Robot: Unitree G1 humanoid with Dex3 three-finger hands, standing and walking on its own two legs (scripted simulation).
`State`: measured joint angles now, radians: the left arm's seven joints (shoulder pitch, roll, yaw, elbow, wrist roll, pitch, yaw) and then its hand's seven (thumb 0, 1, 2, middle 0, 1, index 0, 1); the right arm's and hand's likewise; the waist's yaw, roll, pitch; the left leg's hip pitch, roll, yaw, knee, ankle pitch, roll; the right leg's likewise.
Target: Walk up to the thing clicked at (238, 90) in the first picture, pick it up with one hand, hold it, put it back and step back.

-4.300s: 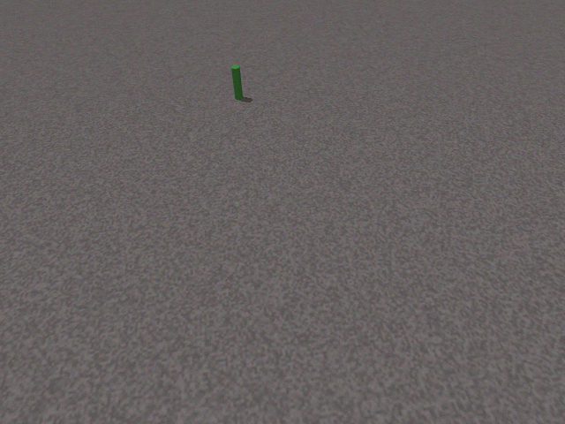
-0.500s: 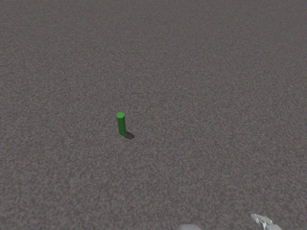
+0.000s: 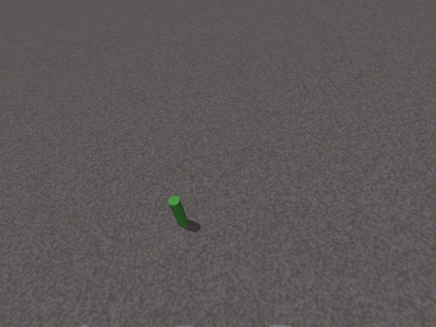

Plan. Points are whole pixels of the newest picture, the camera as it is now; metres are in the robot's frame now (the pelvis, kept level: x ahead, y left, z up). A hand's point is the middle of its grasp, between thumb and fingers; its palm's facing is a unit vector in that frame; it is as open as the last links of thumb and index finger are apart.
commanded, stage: walk up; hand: left
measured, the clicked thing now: (178, 212) +0.72 +0.26 -0.66
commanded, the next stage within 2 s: none
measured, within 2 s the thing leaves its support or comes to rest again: neither
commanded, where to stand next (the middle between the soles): +0.39 +0.06 m, yaw +0 degrees
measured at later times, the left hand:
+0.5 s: hand out of the picture +0.17 +0.34 -0.17, palm faces -0.04 -0.94 -0.33, open 7.4 cm
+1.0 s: hand (109, 240) +0.35 +0.30 -0.12, palm faces -0.06 -0.91 -0.42, open 7.4 cm
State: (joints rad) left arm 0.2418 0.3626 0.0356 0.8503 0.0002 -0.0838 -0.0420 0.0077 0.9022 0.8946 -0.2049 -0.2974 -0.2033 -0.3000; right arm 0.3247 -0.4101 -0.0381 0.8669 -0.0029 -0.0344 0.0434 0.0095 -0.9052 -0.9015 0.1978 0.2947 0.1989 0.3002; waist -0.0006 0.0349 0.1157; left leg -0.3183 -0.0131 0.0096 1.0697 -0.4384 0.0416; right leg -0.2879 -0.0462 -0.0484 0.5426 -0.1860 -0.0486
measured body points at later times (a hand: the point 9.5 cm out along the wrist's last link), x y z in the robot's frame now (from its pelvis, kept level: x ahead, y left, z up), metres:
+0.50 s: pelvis +0.14 +0.06 -0.01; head +0.15 +0.10 +0.44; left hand +0.17 +0.38 -0.14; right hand +0.21 -0.26 -0.09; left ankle +0.19 +0.17 -0.74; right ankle +0.10 -0.08 -0.68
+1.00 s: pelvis +0.25 +0.03 -0.01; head +0.27 +0.00 +0.44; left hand +0.35 +0.34 -0.10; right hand +0.29 -0.28 -0.15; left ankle +0.22 +0.17 -0.68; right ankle +0.33 -0.08 -0.74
